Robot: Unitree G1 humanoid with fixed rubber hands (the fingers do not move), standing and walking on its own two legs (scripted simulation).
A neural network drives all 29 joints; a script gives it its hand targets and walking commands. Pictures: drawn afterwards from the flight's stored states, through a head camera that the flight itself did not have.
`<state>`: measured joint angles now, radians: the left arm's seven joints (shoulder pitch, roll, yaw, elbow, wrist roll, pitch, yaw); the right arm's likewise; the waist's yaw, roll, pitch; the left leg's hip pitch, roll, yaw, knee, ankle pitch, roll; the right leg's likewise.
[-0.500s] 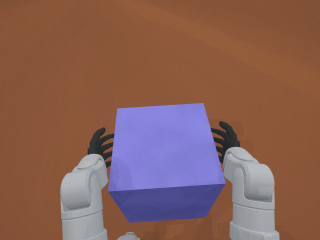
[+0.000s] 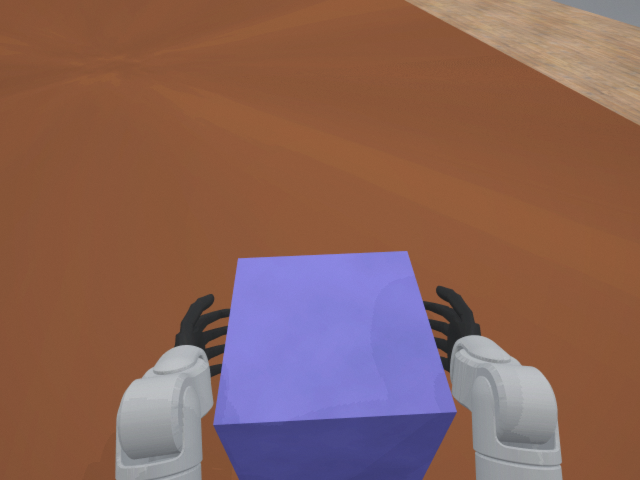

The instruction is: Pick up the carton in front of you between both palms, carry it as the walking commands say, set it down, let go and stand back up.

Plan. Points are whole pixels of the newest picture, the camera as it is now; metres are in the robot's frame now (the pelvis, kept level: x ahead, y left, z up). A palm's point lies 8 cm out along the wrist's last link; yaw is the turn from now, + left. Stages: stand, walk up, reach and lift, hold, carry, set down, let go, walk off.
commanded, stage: carry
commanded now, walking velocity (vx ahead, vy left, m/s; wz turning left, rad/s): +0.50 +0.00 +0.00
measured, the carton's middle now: (328, 380) +0.26 -0.01 +0.02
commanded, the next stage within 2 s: none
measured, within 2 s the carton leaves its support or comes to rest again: neither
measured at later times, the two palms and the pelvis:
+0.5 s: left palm (219, 189) +0.58 +0.15 +0.10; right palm (390, 176) +0.60 -0.15 +0.10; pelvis +0.33 -0.02 +0.00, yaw +3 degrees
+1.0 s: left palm (226, 115) +0.91 +0.17 +0.08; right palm (350, 109) +0.93 -0.13 +0.08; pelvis +0.67 +0.01 -0.02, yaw +2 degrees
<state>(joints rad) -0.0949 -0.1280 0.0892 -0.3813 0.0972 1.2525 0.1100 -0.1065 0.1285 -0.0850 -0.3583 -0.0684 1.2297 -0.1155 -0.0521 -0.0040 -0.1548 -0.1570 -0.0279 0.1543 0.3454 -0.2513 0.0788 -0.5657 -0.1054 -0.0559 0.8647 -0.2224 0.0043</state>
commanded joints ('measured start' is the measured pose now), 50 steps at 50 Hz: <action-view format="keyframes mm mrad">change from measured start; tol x32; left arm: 1 -457 -858 -669 -46 -311 -38 -126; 50 -394 -830 -725 -184 -375 -38 -158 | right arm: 1 -453 781 656 -90 354 -19 191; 50 -314 796 694 -171 308 2 180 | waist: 1 35 194 8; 11 88 -296 -330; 23 60 -233 -110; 29 18 382 -141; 50 82 -125 -296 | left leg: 1 75 253 -127 -220 131 22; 8 108 152 33 305 747 -29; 12 -576 53 -137 1023 -227 -64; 26 -23 56 74 141 62 -73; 30 263 463 -632 -140 9 54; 47 221 230 45 54 821 -34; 50 -166 86 72 561 363 -140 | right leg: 1 -28 -5 -83 -231 184 9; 8 476 106 -206 -455 190 -38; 11 929 -307 504 -555 455 -299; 23 351 -194 -42 -687 -158 -83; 30 -157 27 6 239 -319 37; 46 37 67 -160 -349 145 -5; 50 803 -140 82 -395 1009 -121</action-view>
